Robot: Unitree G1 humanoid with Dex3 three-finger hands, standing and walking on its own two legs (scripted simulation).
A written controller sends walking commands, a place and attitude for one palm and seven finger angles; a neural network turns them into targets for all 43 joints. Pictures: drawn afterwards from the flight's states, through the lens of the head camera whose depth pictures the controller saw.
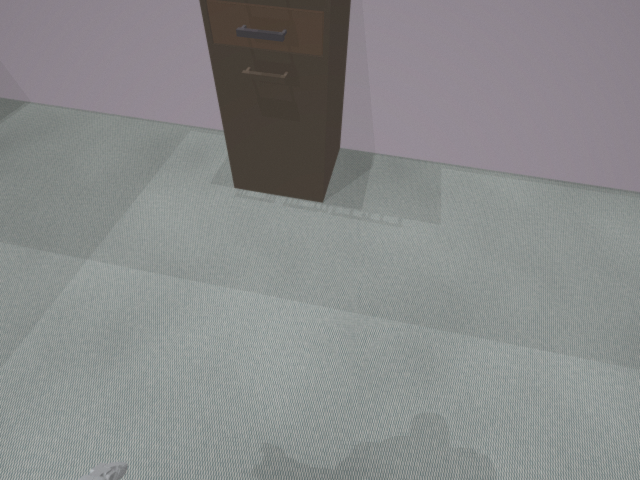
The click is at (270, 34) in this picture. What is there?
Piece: drawer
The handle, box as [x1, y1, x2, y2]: [236, 25, 286, 41]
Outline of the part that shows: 236,29 237,36 280,41 283,40 283,36 286,32 285,29 281,32 249,29 245,25 243,25 240,28 238,27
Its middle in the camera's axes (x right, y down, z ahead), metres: -0.20 -0.68 +1.27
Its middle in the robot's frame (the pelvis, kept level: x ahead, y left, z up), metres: +1.40 +0.26 -0.02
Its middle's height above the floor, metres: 0.74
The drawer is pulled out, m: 0.00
